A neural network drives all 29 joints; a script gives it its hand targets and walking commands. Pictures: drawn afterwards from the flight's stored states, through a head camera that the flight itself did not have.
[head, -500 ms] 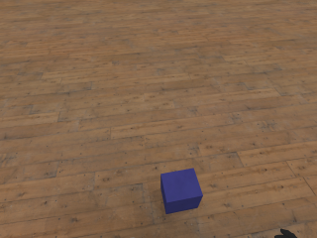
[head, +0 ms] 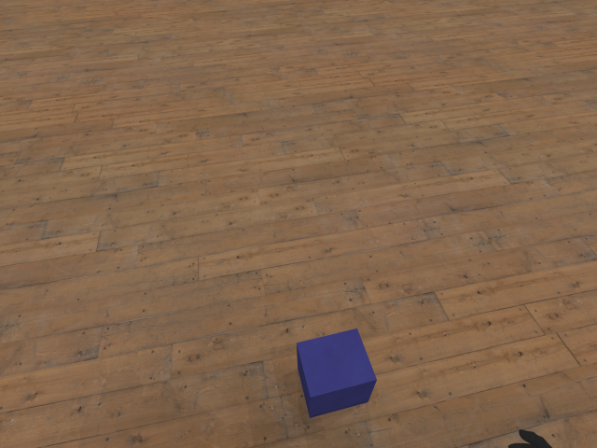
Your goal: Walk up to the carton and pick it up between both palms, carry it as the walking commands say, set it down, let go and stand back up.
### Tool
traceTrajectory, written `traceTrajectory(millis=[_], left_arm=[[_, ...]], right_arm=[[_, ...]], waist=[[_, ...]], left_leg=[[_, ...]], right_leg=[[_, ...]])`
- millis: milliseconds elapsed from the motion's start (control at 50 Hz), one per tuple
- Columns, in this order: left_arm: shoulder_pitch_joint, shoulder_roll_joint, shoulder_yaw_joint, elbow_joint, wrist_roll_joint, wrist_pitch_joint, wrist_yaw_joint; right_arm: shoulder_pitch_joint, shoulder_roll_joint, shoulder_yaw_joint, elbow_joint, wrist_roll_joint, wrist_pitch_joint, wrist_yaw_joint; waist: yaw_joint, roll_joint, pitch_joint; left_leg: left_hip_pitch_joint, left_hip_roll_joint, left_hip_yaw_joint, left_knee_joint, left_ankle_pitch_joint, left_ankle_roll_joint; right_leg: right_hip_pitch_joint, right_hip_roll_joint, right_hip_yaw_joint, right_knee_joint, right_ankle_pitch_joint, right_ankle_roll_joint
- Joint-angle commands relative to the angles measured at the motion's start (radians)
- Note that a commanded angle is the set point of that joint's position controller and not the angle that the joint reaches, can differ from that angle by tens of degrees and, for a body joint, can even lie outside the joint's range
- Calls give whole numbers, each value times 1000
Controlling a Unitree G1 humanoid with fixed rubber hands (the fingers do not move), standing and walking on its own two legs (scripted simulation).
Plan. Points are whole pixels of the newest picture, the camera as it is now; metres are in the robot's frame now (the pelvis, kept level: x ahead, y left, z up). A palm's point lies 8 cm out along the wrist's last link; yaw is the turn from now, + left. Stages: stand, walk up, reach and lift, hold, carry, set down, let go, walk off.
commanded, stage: walk up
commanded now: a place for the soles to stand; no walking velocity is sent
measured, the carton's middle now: (333, 373) +0.47 -0.08 -0.66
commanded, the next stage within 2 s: none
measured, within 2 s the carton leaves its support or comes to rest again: neither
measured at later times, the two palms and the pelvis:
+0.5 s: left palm out of the picture +0.13 +0.23 -0.13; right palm out of the picture +0.02 -0.48 -0.10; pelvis +0.00 -0.10 -0.04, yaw +3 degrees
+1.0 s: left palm out of the picture +0.07 +0.15 -0.14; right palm out of the picture +0.21 -0.51 -0.11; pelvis +0.04 -0.18 -0.04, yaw +10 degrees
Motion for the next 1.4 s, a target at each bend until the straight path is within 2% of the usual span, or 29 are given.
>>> traceTrajectory(millis=[0,40,60,80,120,280,340,360,380,420,520,540,560,580,640,720,740,760,800,860,960,1020,1080,1180,1220,1240,1260,1320,1380], left_arm=[[-47,213,38,-44,-1,-8,6],[-42,203,38,-42,0,-5,5],[-98,266,86,-160,59,38,-38],[-120,237,89,-197,64,61,-49],[-108,231,105,-254,67,78,-56],[-29,242,162,-345,61,108,-118],[142,277,194,-299,66,100,-108],[213,352,208,-295,79,90,-98],[152,421,209,-331,68,83,-89],[58,376,200,-353,29,85,-78],[-113,304,156,-385,30,95,-59],[-103,255,137,-383,28,98,-54],[-68,184,114,-391,23,96,-47],[-77,203,116,-393,28,98,-37],[-21,269,140,-330,24,80,-36],[127,254,155,-248,24,52,-39],[108,300,163,-250,33,45,-37],[84,337,161,-255,26,41,-38],[66,336,155,-263,21,34,-32],[-8,295,128,-277,17,33,-21],[-18,259,118,-274,13,45,-23],[35,281,131,-242,11,33,-19],[91,310,130,-235,25,27,-16],[-18,266,104,-275,24,39,-15],[-26,212,87,-288,14,46,-23],[-22,220,96,-291,8,54,-22],[-16,237,113,-279,9,60,-18],[72,224,120,-230,10,49,-17],[87,309,136,-219,24,28,-17]], right_arm=[[-58,-223,-38,-41,2,-12,-7],[-65,-219,-38,-45,-2,-11,-7],[209,-358,-101,-12,14,-30,-47],[296,-443,-134,2,4,-41,-66],[312,-430,-153,-57,4,-65,-96],[224,-419,-149,-192,-30,-73,-106],[183,-382,-118,-212,-39,-59,-105],[200,-301,-90,-216,-35,-54,-108],[162,-289,-79,-223,-21,-48,-124],[261,-329,-92,-170,-10,-50,-134],[476,-327,-114,-106,-8,-62,-105],[524,-334,-122,-101,-21,-70,-102],[529,-404,-138,-121,-45,-78,-106],[407,-489,-142,-180,-42,-81,-108],[277,-432,-118,-211,-29,-87,-117],[196,-341,-83,-230,-27,-69,-91],[200,-276,-67,-231,-22,-60,-88],[169,-274,-65,-228,-12,-56,-93],[183,-295,-73,-203,-5,-53,-92],[266,-288,-74,-164,0,-67,-84],[232,-368,-95,-186,-10,-67,-83],[142,-325,-78,-198,3,-47,-92],[103,-271,-64,-195,6,-29,-100],[218,-267,-68,-139,-2,-47,-80],[242,-320,-87,-134,-24,-61,-80],[229,-371,-96,-153,-29,-64,-82],[207,-389,-99,-164,-17,-59,-85],[87,-351,-83,-190,-6,-44,-92],[45,-273,-58,-187,9,-19,-91]], waist=[[-5,-9,-111],[-2,8,-116],[-71,-68,-95],[-97,64,-97],[-83,15,-118],[-23,163,-87],[103,65,-125],[151,-203,-115],[158,-275,-62],[68,-165,-44],[-62,-166,-34],[-85,-84,-47],[-87,175,-69],[-70,201,-65],[-3,116,-37],[63,136,-84],[73,-113,-39],[68,-210,-9],[54,-85,16],[-10,-133,-45],[-12,49,-172],[34,-40,-156],[72,-145,-65],[-9,-145,-87],[-35,-15,-125],[-29,89,-156],[-23,95,-187],[38,109,-166],[79,-137,-79]], left_leg=[[96,103,-150,-168,112,65],[109,103,-138,-176,101,60],[228,210,-326,-224,93,139],[375,373,-518,-287,128,232],[392,466,-560,-219,371,308],[-130,305,-323,-143,26,225],[-382,172,-170,89,-59,140],[-558,8,-12,373,-220,70],[-581,-100,-77,539,-408,48],[-474,-23,-123,610,-360,37],[22,-16,-39,223,-147,63],[134,-11,-144,112,-171,81],[173,176,-550,-137,-373,147],[68,371,-962,-290,-434,256],[-35,336,-717,-113,-86,302],[-323,160,-377,79,-22,155],[-419,14,-213,289,-124,83],[-426,-93,-112,397,-285,38],[-409,-60,-191,469,-328,46],[-223,-36,-131,304,-209,55],[-16,155,-552,62,110,204],[-150,51,-353,240,230,130],[-369,-75,-152,419,-315,51],[-94,-44,-72,158,-114,49],[99,57,-301,23,119,89],[53,191,-589,-30,106,199],[2,278,-685,-53,187,300],[-111,259,-568,36,314,284],[-373,-45,-120,312,-69,49]], right_leg=[[-28,-68,92,-162,205,-76],[-24,-71,99,-178,210,-77],[-233,-12,10,48,88,-74],[-446,-15,-2,245,-191,-47],[-537,-105,117,450,-186,-38],[-223,-101,22,317,-147,-39],[99,-5,-86,82,-107,-64],[146,-166,221,-186,-375,-142],[3,-320,546,-389,-453,-247],[-53,-334,425,-302,-299,-316],[-406,-236,202,-102,-299,-251],[-495,-181,130,60,-353,-187],[-588,-82,7,349,-344,-99],[-598,-37,47,471,-306,-55],[-464,-113,98,476,-232,-45],[-59,-28,-4,157,-98,-91],[-86,-138,235,-135,-328,-119],[-161,-268,516,-271,-413,-205],[-152,-325,525,-240,-256,-269],[-169,-288,347,-84,79,-249],[-232,-71,50,208,41,-33],[-102,-144,148,24,170,-61],[-1,-354,354,-189,226,-201],[-117,-258,119,-58,244,-199],[-286,-155,14,106,155,-96],[-281,-65,1,249,29,-30],[-201,-39,20,311,-174,-12],[-99,-45,55,199,-96,-32],[35,-276,350,-232,85,-124]])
